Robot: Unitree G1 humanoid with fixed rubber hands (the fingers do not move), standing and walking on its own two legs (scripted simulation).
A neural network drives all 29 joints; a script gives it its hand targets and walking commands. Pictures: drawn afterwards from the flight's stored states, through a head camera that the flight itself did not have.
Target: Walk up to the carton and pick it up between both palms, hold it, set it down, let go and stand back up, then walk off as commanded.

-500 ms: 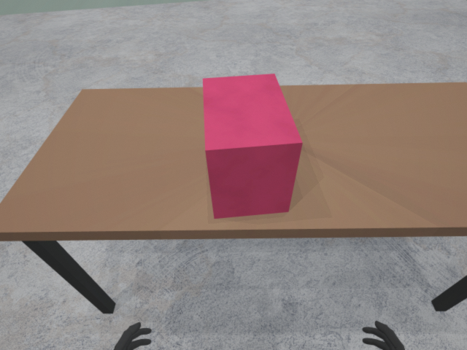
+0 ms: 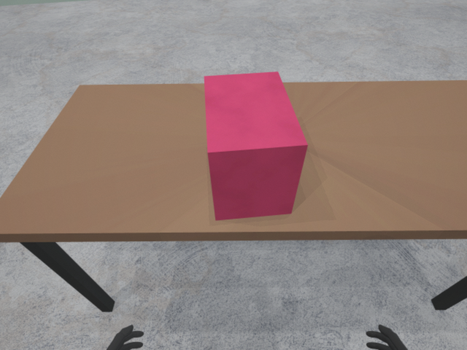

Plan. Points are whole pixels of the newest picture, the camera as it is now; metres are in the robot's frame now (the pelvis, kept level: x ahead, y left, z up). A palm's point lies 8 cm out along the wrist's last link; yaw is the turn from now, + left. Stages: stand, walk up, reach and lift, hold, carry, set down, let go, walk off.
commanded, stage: walk up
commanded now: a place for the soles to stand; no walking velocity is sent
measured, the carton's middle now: (247, 144) +0.55 -0.01 +0.03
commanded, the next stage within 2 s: reach and lift in 0.28 s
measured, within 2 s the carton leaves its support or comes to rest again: neither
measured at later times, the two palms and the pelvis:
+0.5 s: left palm out of the picture +0.15 +0.24 -0.09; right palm out of the picture +0.13 -0.26 -0.09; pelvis +0.00 +0.00 +0.00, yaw +0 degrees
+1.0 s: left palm (98, 330) +0.18 +0.24 -0.02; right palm (408, 343) +0.15 -0.24 -0.02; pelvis -0.01 +0.01 +0.02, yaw +0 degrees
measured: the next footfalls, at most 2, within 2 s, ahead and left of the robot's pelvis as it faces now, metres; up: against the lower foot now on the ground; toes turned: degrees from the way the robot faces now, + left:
none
